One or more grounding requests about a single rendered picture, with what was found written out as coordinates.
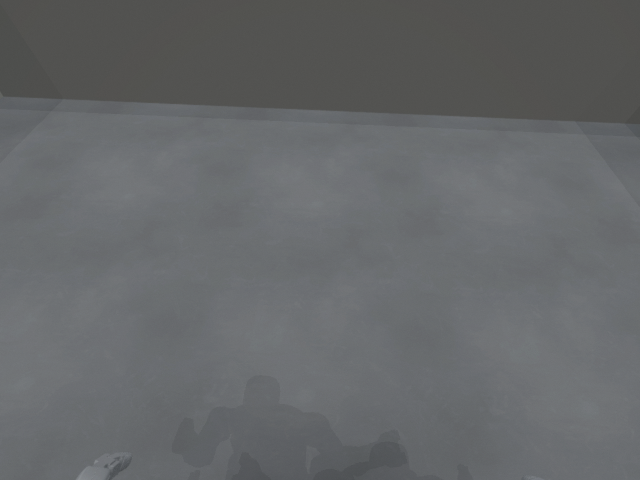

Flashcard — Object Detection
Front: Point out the left robot hand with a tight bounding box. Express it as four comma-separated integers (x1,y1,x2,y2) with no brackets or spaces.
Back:
76,452,132,480

